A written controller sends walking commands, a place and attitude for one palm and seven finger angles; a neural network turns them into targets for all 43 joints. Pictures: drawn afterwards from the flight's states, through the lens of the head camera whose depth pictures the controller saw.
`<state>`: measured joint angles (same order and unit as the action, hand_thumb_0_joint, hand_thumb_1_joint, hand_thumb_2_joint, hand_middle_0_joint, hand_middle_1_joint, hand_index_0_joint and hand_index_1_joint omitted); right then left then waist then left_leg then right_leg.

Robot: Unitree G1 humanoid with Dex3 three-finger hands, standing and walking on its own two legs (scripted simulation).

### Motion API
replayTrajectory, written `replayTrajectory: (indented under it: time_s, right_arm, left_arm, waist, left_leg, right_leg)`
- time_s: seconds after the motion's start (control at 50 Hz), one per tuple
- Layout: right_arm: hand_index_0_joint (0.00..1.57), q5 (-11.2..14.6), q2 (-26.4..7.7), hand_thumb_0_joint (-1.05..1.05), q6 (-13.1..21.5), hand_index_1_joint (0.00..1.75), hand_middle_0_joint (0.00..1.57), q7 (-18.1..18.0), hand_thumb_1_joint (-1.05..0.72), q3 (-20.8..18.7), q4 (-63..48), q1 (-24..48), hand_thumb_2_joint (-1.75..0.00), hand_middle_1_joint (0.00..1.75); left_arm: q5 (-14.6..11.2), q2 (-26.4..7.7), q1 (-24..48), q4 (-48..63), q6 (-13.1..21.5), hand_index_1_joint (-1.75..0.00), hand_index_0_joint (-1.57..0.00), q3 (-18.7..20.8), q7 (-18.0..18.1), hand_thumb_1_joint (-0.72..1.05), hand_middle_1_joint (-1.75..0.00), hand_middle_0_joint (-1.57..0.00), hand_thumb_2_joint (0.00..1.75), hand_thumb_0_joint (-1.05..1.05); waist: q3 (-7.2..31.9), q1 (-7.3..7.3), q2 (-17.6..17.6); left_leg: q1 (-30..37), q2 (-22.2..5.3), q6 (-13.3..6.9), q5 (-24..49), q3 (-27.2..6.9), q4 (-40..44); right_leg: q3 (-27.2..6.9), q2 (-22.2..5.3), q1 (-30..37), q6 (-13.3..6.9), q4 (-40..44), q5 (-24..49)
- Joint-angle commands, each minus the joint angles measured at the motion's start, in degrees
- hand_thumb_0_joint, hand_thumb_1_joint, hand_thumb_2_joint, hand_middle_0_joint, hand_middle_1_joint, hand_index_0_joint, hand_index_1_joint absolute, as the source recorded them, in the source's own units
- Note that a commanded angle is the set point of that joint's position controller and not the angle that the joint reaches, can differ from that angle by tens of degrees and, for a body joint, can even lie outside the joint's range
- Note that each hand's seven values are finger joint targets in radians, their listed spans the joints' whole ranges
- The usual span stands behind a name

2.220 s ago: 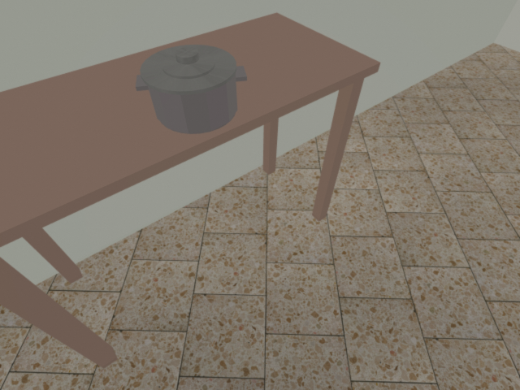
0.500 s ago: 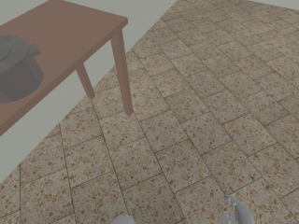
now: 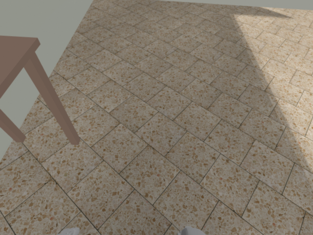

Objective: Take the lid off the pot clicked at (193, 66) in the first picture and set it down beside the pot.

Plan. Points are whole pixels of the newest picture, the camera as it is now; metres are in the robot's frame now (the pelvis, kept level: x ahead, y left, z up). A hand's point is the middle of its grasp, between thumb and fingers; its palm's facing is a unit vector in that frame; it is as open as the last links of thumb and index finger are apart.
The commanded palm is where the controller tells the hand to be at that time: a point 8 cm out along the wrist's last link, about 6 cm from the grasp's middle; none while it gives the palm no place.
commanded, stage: walk to a spot facing it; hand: left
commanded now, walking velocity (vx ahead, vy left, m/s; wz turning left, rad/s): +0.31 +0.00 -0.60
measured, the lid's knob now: out of the picture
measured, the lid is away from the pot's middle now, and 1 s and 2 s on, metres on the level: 0.00 0.00 0.00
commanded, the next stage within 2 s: turn to face it in 1.04 s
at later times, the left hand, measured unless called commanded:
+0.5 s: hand (116, 223) +0.18 +0.12 -0.17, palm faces -0.16 -0.97 -0.20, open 7.4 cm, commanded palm none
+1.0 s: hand (136, 133) +0.50 +0.09 -0.17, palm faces -0.37 -0.91 -0.16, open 7.4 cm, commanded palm none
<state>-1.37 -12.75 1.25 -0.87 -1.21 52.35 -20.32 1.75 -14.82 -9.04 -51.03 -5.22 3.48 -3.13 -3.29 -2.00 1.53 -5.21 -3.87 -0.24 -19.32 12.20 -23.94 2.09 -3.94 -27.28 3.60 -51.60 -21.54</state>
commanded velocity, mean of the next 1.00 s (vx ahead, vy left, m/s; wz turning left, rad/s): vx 0.29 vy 0.00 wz -0.41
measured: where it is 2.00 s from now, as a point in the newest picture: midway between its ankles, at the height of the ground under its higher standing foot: (179, 189)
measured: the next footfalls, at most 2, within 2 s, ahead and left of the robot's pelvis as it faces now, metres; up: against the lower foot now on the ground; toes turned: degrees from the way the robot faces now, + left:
right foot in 0.12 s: +0.09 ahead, -0.15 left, +0.00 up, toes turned -11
left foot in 0.64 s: +0.41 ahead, +0.01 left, +0.00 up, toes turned -9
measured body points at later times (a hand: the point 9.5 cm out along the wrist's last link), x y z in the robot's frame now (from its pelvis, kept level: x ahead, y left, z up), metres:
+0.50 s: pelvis +0.16 -0.07 +0.00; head +0.17 -0.07 +0.45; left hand +0.19 +0.17 -0.15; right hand +0.21 -0.33 -0.14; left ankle +0.30 +0.06 -0.68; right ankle +0.05 -0.14 -0.74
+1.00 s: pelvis +0.37 -0.06 +0.00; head +0.38 -0.04 +0.45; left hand +0.52 +0.14 -0.15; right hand +0.26 -0.28 -0.14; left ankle +0.37 +0.02 -0.74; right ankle +0.40 -0.23 -0.65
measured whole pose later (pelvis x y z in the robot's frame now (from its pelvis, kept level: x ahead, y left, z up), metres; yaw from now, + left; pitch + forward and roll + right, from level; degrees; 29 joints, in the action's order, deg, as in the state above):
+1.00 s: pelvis +0.37 -0.06 +0.00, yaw -26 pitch -1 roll +0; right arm -0.2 -9.7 4.7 -1.3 -2.6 59.1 -20.2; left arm 2.2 -11.1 -13.8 -55.3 -2.0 5.1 -1.6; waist -2.0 0.4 2.9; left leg -4.4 -1.2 -3.2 -15.1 17.0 -20.4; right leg 2.7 -6.4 -38.9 2.3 -61.6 -6.5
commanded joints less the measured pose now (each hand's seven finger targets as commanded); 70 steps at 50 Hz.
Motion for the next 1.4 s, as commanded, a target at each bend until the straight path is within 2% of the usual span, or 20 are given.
replayTrajectory:
  time_s: [0.0, 0.04, 0.08, 0.1, 0.12, 0.2, 0.26, 0.5, 0.56, 0.58, 0.62, 0.64, 0.76, 1.0, 1.1, 1.16, 1.18, 1.2, 1.22, 1.38]
  right_arm:
    - [0.20, -0.7, -11.4, 0.00, 1.7, 0.30, 0.20, -0.4, -0.90, -3.2, -1.0, -4.3, -0.90, 0.30]
    - [0.20, -0.7, -11.9, 0.00, 1.8, 0.30, 0.20, -0.1, -0.90, -3.3, -0.7, -3.6, -0.90, 0.30]
    - [0.20, -0.1, -11.2, 0.00, 1.8, 0.30, 0.20, 0.4, -0.90, -2.9, -1.2, -1.5, -0.90, 0.30]
    - [0.20, 0.8, -6.5, 0.00, 1.5, 0.30, 0.20, 1.2, -0.90, -1.7, -3.5, -0.5, -0.90, 0.30]
    - [0.20, 0.5, -6.8, 0.00, 1.0, 0.30, 0.20, 0.9, -0.90, -1.6, -6.2, 5.8, -0.90, 0.30]
    - [0.20, -0.1, -7.0, 0.00, 0.9, 0.30, 0.20, 1.0, -0.90, -2.5, -3.1, 6.5, -0.90, 0.30]
    - [0.20, -0.2, -4.7, 0.00, -0.1, 0.30, 0.20, 1.4, -0.90, -2.7, -1.2, 2.9, -0.90, 0.30]
    - [0.20, 0.3, -1.4, 0.00, 1.7, 0.30, 0.20, 2.9, -0.90, -2.0, -5.6, 19.2, -0.90, 0.30]
    - [0.20, 0.2, -2.5, 0.00, 2.6, 0.30, 0.20, 2.0, -0.90, -2.5, -2.6, 11.2, -0.90, 0.30]
    - [0.20, 0.0, -4.3, 0.00, 2.9, 0.30, 0.20, 1.4, -0.90, -3.0, 0.3, 2.1, -0.90, 0.30]
    - [0.20, -0.9, -15.1, 0.00, 3.3, 0.30, 0.20, 0.5, -0.90, -5.4, 3.5, -11.2, -0.90, 0.30]
    - [0.20, -0.2, -13.3, 0.00, 2.6, 0.30, 0.20, 0.4, -0.90, -4.8, 2.9, -8.0, -0.90, 0.30]
    - [0.20, 0.5, -1.9, 0.00, 4.3, 0.30, 0.20, -0.1, -0.90, -2.0, 1.9, 4.7, -0.90, 0.30]
    - [0.20, 0.5, -3.7, 0.00, 3.8, 0.30, 0.20, -0.9, -0.90, -2.3, 5.0, -4.5, -0.90, 0.30]
    - [0.20, -0.2, -4.7, 0.00, 2.3, 0.30, 0.20, -1.0, -0.90, -3.0, 5.5, -5.9, -0.90, 0.30]
    - [0.20, 0.3, -4.9, 0.00, 1.9, 0.30, 0.20, -0.7, -0.90, -2.8, 6.2, -6.5, -0.90, 0.30]
    - [0.20, 1.0, -2.8, 0.00, 1.9, 0.30, 0.20, -0.3, -0.90, -2.2, 6.1, -7.1, -0.90, 0.30]
    - [0.20, 1.8, 0.7, 0.00, 1.6, 0.30, 0.20, -0.4, -0.90, -1.5, 5.4, -8.5, -0.90, 0.30]
    - [0.20, 2.1, -0.5, 0.00, 0.9, 0.30, 0.20, -1.1, -0.90, -1.3, 5.3, -6.4, -0.90, 0.30]
    - [0.20, 0.7, 2.1, 0.00, -3.7, 0.30, 0.20, 0.1, -0.90, -2.0, 7.2, -5.6, -0.90, 0.30]
  left_arm:
    - [-0.3, -1.8, 10.3, 8.4, 3.5, -0.30, -0.20, 0.2, -0.9, 0.90, -0.30, -0.20, 0.90, 0.00]
    - [-0.3, -2.1, 8.0, 7.8, 4.1, -0.30, -0.20, 0.5, -0.7, 0.90, -0.30, -0.20, 0.90, 0.00]
    - [-0.1, -5.8, -7.0, 2.9, 5.2, -0.30, -0.20, 1.7, 0.1, 0.90, -0.30, -0.20, 0.90, 0.00]
    - [0.0, -13.2, -15.9, 0.5, 6.0, -0.30, -0.20, 3.4, 1.2, 0.90, -0.30, -0.20, 0.90, 0.00]
    - [-1.6, -16.6, -19.6, -0.5, 5.3, -0.30, -0.20, 4.3, 2.2, 0.90, -0.30, -0.20, 0.90, 0.00]
    - [-1.4, -8.7, -6.5, 2.6, 6.9, -0.30, -0.20, 2.0, 3.2, 0.90, -0.30, -0.20, 0.90, 0.00]
    - [-0.9, -7.8, -6.2, 1.7, 8.3, -0.30, -0.20, 1.7, 3.1, 0.90, -0.30, -0.20, 0.90, 0.00]
    - [-0.4, -4.8, -17.8, -5.6, 9.7, -0.30, -0.20, 0.6, 4.3, 0.90, -0.30, -0.20, 0.90, 0.00]
    - [-0.4, -5.8, -16.9, -6.5, 9.9, -0.30, -0.20, 0.8, 4.3, 0.90, -0.30, -0.20, 0.90, 0.00]
    - [-0.8, -5.6, -16.3, -6.5, 9.9, -0.30, -0.20, 1.0, 4.2, 0.90, -0.30, -0.20, 0.90, 0.00]
    - [-1.9, 0.1, -20.7, -5.4, 10.0, -0.30, -0.20, 0.3, 3.2, 0.90, -0.30, -0.20, 0.90, 0.00]
    - [-1.3, -1.6, -17.4, -4.9, 9.8, -0.30, -0.20, 0.5, 3.6, 0.90, -0.30, -0.20, 0.90, 0.00]
    - [0.2, 2.8, -17.2, -6.4, 5.8, -0.30, -0.20, 0.9, 1.8, 0.90, -0.30, -0.20, 0.90, 0.00]
    - [0.0, 3.5, 0.3, 0.9, 3.9, -0.30, -0.20, 1.2, 0.9, 0.90, -0.30, -0.20, 0.90, 0.00]
    - [-0.2, 2.7, 4.8, 3.0, 4.2, -0.30, -0.20, 1.1, 1.2, 0.90, -0.30, -0.20, 0.90, 0.00]
    - [0.5, 0.7, -5.4, -0.2, 6.0, -0.30, -0.20, 0.8, 2.3, 0.90, -0.30, -0.20, 0.90, 0.00]
    - [0.9, -3.4, -11.9, -2.4, 7.1, -0.30, -0.20, 1.7, 3.1, 0.90, -0.30, -0.20, 0.90, 0.00]
    - [-0.1, -8.3, -17.1, -4.3, 8.0, -0.30, -0.20, 2.4, 3.8, 0.90, -0.30, -0.20, 0.90, 0.00]
    - [-1.2, -8.0, -16.0, -4.4, 7.9, -0.30, -0.20, 1.6, 4.3, 0.90, -0.30, -0.20, 0.90, 0.00]
    - [-0.4, -2.7, 2.8, -0.2, 6.0, -0.30, -0.20, 0.5, 5.9, 0.90, -0.30, -0.20, 0.90, 0.00]
  waist:
    - [-1.0, -2.16, -11.3]
    - [-0.1, -0.78, -9.5]
    - [7.5, 6.87, -0.1]
    - [12.0, 10.20, 17.3]
    - [11.2, 11.46, 17.5]
    - [1.0, 3.91, 2.7]
    - [-0.5, 1.12, 4.0]
    - [-3.1, 5.09, 5.3]
    - [0.5, 0.41, 2.9]
    - [4.5, -3.09, 2.9]
    - [15.9, -4.94, -19.6]
    - [11.2, -4.23, -13.4]
    - [-1.2, 4.51, -7.7]
    - [-2.9, 0.76, -7.4]
    - [-2.4, -0.70, -8.8]
    - [6.2, 3.50, -5.6]
    - [12.8, 6.48, 1.9]
    - [22.1, 6.69, 12.4]
    - [23.4, 6.61, 6.0]
    - [2.7, -1.03, 4.4]
  left_leg:
    - [3.8, -17.4, -7.7, 12.2, -10.1, 8.7]
    - [1.3, -16.9, -6.0, 13.1, -7.2, 4.8]
    - [-9.0, -12.1, -1.7, 18.5, 0.7, -17.1]
    - [-29.0, -5.3, 2.0, -8.6, 4.0, -35.2]
    - [-38.2, -1.6, 2.5, -17.0, -4.2, -46.0]
    - [-33.6, -6.6, 3.4, -1.3, -10.9, -45.4]
    - [-29.5, -5.0, 4.8, 2.5, -9.4, -39.2]
    - [-30.3, -1.5, 2.6, 8.9, -7.7, -19.3]
    - [-12.5, 3.2, 0.5, 7.9, -4.4, -9.8]
    - [-0.1, 3.1, -0.6, 10.5, -6.0, -7.0]
    - [21.3, -23.7, -9.8, 7.1, -40.7, 4.2]
    - [12.9, -24.8, -11.5, -1.8, -43.9, 9.6]
    - [-12.0, -14.3, -5.0, 3.8, -14.4, 14.5]
    - [2.5, -14.5, -6.3, 36.3, -0.2, 8.7]
    - [5.4, -16.6, -6.1, 42.5, 2.1, 2.4]
    - [2.3, -13.9, -3.4, 48.9, 2.7, -14.6]
    - [-10.1, -10.5, -0.5, 32.2, 3.7, -27.7]
    - [-22.5, -0.9, 2.8, -15.2, 0.9, -44.5]
    - [-20.2, -1.7, 2.2, -17.8, -9.1, -47.8]
    - [-17.1, -3.2, 3.3, -5.3, -8.6, -40.6]
  right_leg:
    - [2.7, -0.3, -4.1, -2.2, 9.2, -1.2]
    - [4.1, 1.2, 3.2, -3.7, 15.3, -1.3]
    - [4.5, 3.7, 27.5, -6.7, 24.4, 4.5]
    - [-18.9, -12.4, 43.2, -12.5, 31.3, -2.9]
    - [-34.8, -19.3, 42.1, -16.4, 35.9, 4.4]
    - [-20.9, -12.7, 22.7, -15.3, 37.4, 9.9]
    - [-14.0, -8.9, 17.9, -14.1, 38.1, 18.6]
    - [-15.1, -8.1, 26.5, -13.4, 36.7, 28.0]
    - [-12.4, -6.1, 23.0, -11.9, 25.9, 43.4]
    - [-10.6, -3.8, 18.0, -10.4, 15.7, 43.1]
    - [-2.0, 7.7, -4.1, -6.0, -17.9, -7.7]
    - [-6.3, 4.5, -6.5, -6.9, -24.9, -8.6]
    - [-3.9, -2.4, -3.9, -4.3, -21.0, 8.3]
    - [3.5, -2.3, -12.8, -1.4, 0.7, 14.4]
    - [5.8, 0.3, -6.9, -3.7, 9.4, 8.9]
    - [7.2, 3.8, 13.7, -5.3, 21.4, 14.5]
    - [-1.3, -5.1, 31.1, -7.9, 21.8, 35.4]
    - [-19.7, -22.0, 43.6, -16.1, 20.6, 66.8]
    - [-15.4, -22.3, 38.9, -19.6, 22.7, 68.7]
    - [1.4, -15.9, 7.1, -12.6, 36.6, 18.5]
